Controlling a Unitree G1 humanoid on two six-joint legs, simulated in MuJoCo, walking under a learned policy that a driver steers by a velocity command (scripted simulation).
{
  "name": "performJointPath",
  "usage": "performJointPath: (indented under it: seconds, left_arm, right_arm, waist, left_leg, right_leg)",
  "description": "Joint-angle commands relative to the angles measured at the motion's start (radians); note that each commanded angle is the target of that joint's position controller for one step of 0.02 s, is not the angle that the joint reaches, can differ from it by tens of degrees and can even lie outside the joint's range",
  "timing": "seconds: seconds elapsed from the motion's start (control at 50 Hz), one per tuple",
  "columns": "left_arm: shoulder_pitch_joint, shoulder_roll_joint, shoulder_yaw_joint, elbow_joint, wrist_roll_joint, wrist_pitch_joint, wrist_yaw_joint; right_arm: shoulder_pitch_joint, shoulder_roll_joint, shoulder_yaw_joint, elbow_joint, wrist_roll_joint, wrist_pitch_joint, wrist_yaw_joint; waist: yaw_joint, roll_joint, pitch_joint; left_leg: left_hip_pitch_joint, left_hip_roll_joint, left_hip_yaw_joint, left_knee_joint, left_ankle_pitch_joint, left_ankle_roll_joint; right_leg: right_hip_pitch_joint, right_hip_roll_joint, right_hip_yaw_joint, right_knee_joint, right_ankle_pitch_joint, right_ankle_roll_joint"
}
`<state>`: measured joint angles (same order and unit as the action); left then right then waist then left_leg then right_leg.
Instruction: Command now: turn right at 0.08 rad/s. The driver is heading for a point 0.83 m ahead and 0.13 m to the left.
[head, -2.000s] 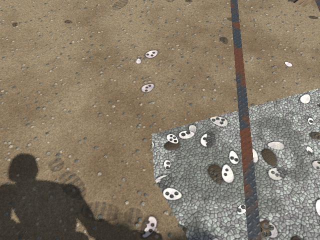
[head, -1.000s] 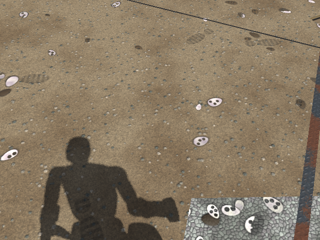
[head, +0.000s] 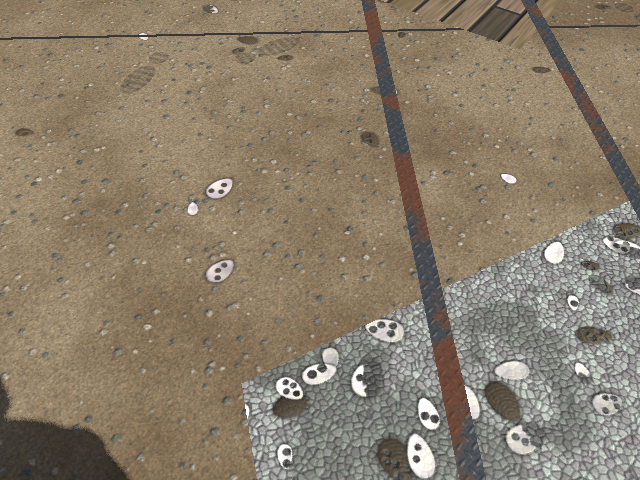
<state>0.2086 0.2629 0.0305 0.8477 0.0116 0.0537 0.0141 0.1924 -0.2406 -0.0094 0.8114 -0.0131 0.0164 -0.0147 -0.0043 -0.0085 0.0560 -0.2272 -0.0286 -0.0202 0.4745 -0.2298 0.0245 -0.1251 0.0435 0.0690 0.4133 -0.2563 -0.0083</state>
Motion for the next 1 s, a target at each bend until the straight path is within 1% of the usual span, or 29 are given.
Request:
performJointPath:
  seconds: [0.02,0.04,0.1,0.18,0.36,0.38,0.4,0.42,0.44,0.46,0.48,0.5,0.52,0.56,0.58,0.6,0.62,0.64,0.66,0.68,0.7,0.72,0.74,0.76,0.8,0.84,0.86,0.94,1.0]
  left_arm:
    - [-0.032,0.122,0.015,-0.031,0.004,-0.036,0.004]
    - [-0.038,0.099,0.005,-0.023,0.004,-0.044,0.001]
    - [-0.005,0.105,-0.001,0.029,0.000,-0.053,0.013]
    - [0.006,0.096,-0.008,0.075,-0.002,-0.055,0.016]
    - [0.015,0.087,-0.018,0.158,-0.003,-0.060,0.020]
    - [0.028,0.088,-0.018,0.168,-0.002,-0.059,0.020]
    - [0.041,0.111,-0.008,0.175,-0.002,-0.055,0.020]
    - [0.059,0.137,0.003,0.180,-0.002,-0.048,0.019]
    - [0.088,0.152,0.012,0.185,0.001,-0.041,0.017]
    - [0.111,0.166,0.021,0.191,0.002,-0.039,0.016]
    - [0.122,0.157,0.024,0.195,0.004,-0.041,0.015]
    - [0.132,0.141,0.024,0.198,0.010,-0.048,0.013]
    - [0.135,0.138,0.027,0.199,0.014,-0.058,0.012]
    - [0.132,0.138,0.032,0.202,0.011,-0.077,0.009]
    - [0.127,0.134,0.034,0.202,0.009,-0.084,0.007]
    - [0.111,0.134,0.036,0.199,0.005,-0.088,0.005]
    - [0.078,0.134,0.037,0.191,-0.001,-0.089,0.003]
    - [0.066,0.121,0.035,0.184,0.000,-0.092,0.001]
    - [0.052,0.082,0.022,0.167,0.007,-0.102,-0.003]
    - [0.038,-0.007,-0.004,0.122,0.003,-0.113,-0.013]
    - [0.017,0.082,0.019,0.115,0.025,-0.110,-0.017]
    - [0.001,0.090,0.022,0.116,0.027,-0.111,-0.026]
    - [0.014,0.062,0.016,0.130,0.021,-0.116,-0.038]
    - [0.030,0.046,0.014,0.141,0.019,-0.120,-0.045]
    - [0.033,0.046,0.015,0.148,0.030,-0.111,-0.052]
    - [-0.003,0.040,0.015,0.134,0.027,-0.101,-0.053]
    - [-0.036,0.034,0.014,0.121,0.026,-0.096,-0.053]
    - [-0.213,0.008,0.000,0.047,0.020,-0.091,-0.053]
    - [-0.299,-0.012,-0.014,0.009,0.010,-0.094,-0.051]
  right_arm:
    - [0.014,-0.114,-0.026,-0.025,0.008,-0.016,0.000]
    - [-0.003,-0.120,-0.028,-0.011,0.004,-0.012,-0.002]
    - [0.009,-0.125,-0.032,0.030,0.000,-0.010,0.001]
    - [0.028,-0.113,-0.027,0.096,0.003,-0.012,-0.002]
    - [0.046,-0.097,-0.017,0.204,0.003,-0.011,-0.008]
    - [0.054,-0.093,-0.015,0.214,0.001,-0.010,-0.008]
    - [0.052,-0.098,-0.018,0.216,-0.002,-0.008,-0.008]
    - [0.045,-0.101,-0.022,0.211,-0.007,-0.006,-0.005]
    - [0.019,-0.100,-0.023,0.199,-0.015,-0.004,0.000]
    - [-0.005,-0.082,-0.019,0.183,-0.024,-0.006,0.006]
    - [-0.021,-0.070,-0.015,0.170,-0.028,-0.013,0.010]
    - [-0.035,-0.074,-0.018,0.158,-0.026,-0.022,0.013]
    - [-0.036,-0.082,-0.021,0.149,-0.024,-0.033,0.018]
    - [-0.038,-0.086,-0.025,0.135,-0.017,-0.056,0.029]
    - [-0.033,-0.085,-0.028,0.132,-0.012,-0.064,0.031]
    - [-0.002,-0.076,-0.029,0.137,-0.007,-0.069,0.032]
    - [0.073,-0.058,-0.029,0.161,-0.004,-0.072,0.031]
    - [0.179,-0.063,-0.037,0.202,-0.003,-0.074,0.026]
    - [0.290,-0.112,-0.053,0.233,-0.011,-0.082,0.014]
    - [0.423,-0.224,-0.077,0.246,-0.014,-0.086,0.006]
    - [0.412,-0.210,-0.075,0.272,-0.008,-0.074,0.010]
    - [0.293,-0.158,-0.061,0.230,-0.009,-0.075,0.014]
    - [0.216,-0.124,-0.052,0.203,-0.008,-0.086,0.019]
    - [0.185,-0.108,-0.046,0.190,-0.006,-0.095,0.019]
    - [0.215,-0.079,-0.033,0.206,-0.004,-0.111,0.015]
    - [0.282,-0.073,-0.028,0.236,0.000,-0.119,0.013]
    - [0.309,-0.069,-0.025,0.247,0.002,-0.119,0.011]
    - [0.342,-0.054,-0.013,0.260,-0.002,-0.116,0.006]
    - [0.359,-0.058,-0.011,0.271,-0.004,-0.117,0.000]
  waist:
    - [-0.022,-0.052,-0.081]
    - [-0.015,-0.056,-0.054]
    - [-0.009,-0.081,-0.030]
    - [-0.006,-0.035,-0.015]
    - [-0.006,0.003,-0.007]
    - [-0.002,-0.005,-0.029]
    - [0.003,-0.028,-0.020]
    - [0.013,-0.067,-0.001]
    - [0.031,-0.099,0.043]
    - [0.044,-0.134,0.091]
    - [0.049,-0.147,0.124]
    - [0.052,-0.137,0.135]
    - [0.046,-0.119,0.127]
    - [0.033,-0.106,0.107]
    - [0.024,-0.106,0.093]
    - [0.003,-0.107,0.079]
    - [-0.041,-0.094,0.067]
    - [-0.081,-0.052,0.044]
    - [-0.125,0.071,0.006]
    - [-0.155,0.324,-0.077]
    - [-0.114,0.238,-0.004]
    - [-0.054,0.110,0.085]
    - [-0.021,0.063,0.102]
    - [0.002,0.057,0.086]
    - [0.007,0.069,0.047]
    - [0.003,0.080,0.033]
    - [-0.003,0.081,0.036]
    - [-0.030,0.084,0.077]
    - [-0.045,0.098,0.091]
  left_leg:
    - [0.079,0.066,-0.080,-0.117,0.084,0.010]
    - [0.101,0.067,-0.082,-0.117,0.091,0.006]
    - [0.124,0.089,-0.091,-0.115,0.171,0.014]
    - [0.106,0.091,-0.092,-0.136,0.157,0.004]
    - [0.107,0.097,-0.093,-0.147,0.152,-0.005]
    - [0.111,0.084,-0.081,-0.137,0.078,-0.003]
    - [0.082,0.051,-0.052,-0.090,-0.038,0.004]
    - [0.020,0.014,-0.017,-0.022,-0.169,0.012]
    - [-0.080,-0.012,0.009,0.054,-0.239,0.019]
    - [-0.157,-0.017,0.045,0.127,-0.239,0.021]
    - [-0.207,0.013,0.051,0.204,-0.204,0.026]
    - [-0.258,0.037,0.036,0.264,-0.209,0.031]
    - [-0.301,0.055,0.025,0.296,-0.222,0.035]
    - [-0.289,0.068,0.034,0.239,-0.208,0.041]
    - [-0.235,0.059,0.049,0.191,-0.181,0.043]
    - [-0.141,0.045,0.070,0.122,-0.138,0.047]
    - [0.018,0.021,0.104,0.017,-0.058,0.052]
    - [0.201,-0.016,0.114,-0.047,-0.034,0.049]
    - [0.370,0.079,-0.036,-0.134,-0.128,0.060]
    - [0.481,0.352,-0.481,-0.333,-0.468,0.134]
    - [0.364,0.420,-0.645,-0.383,-0.575,0.195]
    - [0.274,0.389,-0.558,-0.371,-0.548,0.189]
    - [0.219,0.337,-0.454,-0.372,-0.414,0.172]
    - [0.208,0.293,-0.359,-0.379,-0.269,0.151]
    - [0.233,0.240,-0.227,-0.365,0.000,0.134]
    - [0.273,0.225,-0.156,-0.337,0.237,0.137]
    - [0.279,0.221,-0.131,-0.330,0.314,0.140]
    - [0.247,0.192,-0.064,-0.337,0.484,0.142]
    - [0.239,0.189,-0.033,-0.339,0.576,0.138]
  right_leg:
    - [-0.019,-0.182,0.162,-0.093,0.216,-0.069]
    - [-0.052,-0.160,0.150,-0.104,0.158,-0.060]
    - [-0.065,-0.126,0.124,-0.126,0.135,-0.041]
    - [-0.048,-0.123,0.116,-0.132,0.119,-0.046]
    - [-0.053,-0.119,0.110,-0.145,0.101,-0.056]
    - [-0.047,-0.113,0.114,-0.160,-0.005,-0.063]
    - [-0.055,-0.107,0.130,-0.171,-0.161,-0.081]
    - [-0.063,-0.119,0.171,-0.189,-0.347,-0.111]
    - [-0.067,-0.163,0.243,-0.234,-0.499,-0.148]
    - [-0.069,-0.228,0.323,-0.279,-0.583,-0.189]
    - [-0.078,-0.285,0.383,-0.312,-0.587,-0.223]
    - [-0.058,-0.314,0.411,-0.327,-0.531,-0.243]
    - [-0.013,-0.321,0.403,-0.323,-0.461,-0.251]
    - [0.025,-0.296,0.332,-0.291,-0.329,-0.240]
    - [0.013,-0.273,0.288,-0.273,-0.272,-0.227]
    - [-0.033,-0.250,0.243,-0.248,-0.229,-0.212]
    - [-0.125,-0.219,0.190,-0.201,-0.207,-0.191]
    - [-0.233,-0.179,0.149,-0.113,-0.182,-0.171]
    - [-0.357,-0.107,0.061,0.087,-0.140,-0.137]
    - [-0.516,0.022,-0.090,0.428,-0.245,-0.085]
    - [-0.588,0.013,-0.042,0.605,-0.295,-0.096]
    - [-0.616,-0.054,-0.009,0.677,-0.196,-0.110]
    - [-0.590,-0.089,-0.006,0.676,-0.095,-0.106]
    - [-0.554,-0.111,-0.018,0.655,-0.028,-0.095]
    - [-0.528,-0.117,-0.057,0.647,0.038,-0.067]
    - [-0.566,-0.114,-0.090,0.645,0.060,-0.048]
    - [-0.588,-0.113,-0.104,0.634,0.072,-0.039]
    - [-0.600,-0.090,-0.160,0.460,0.135,-0.018]
    - [-0.511,-0.057,-0.197,0.275,0.189,-0.034]
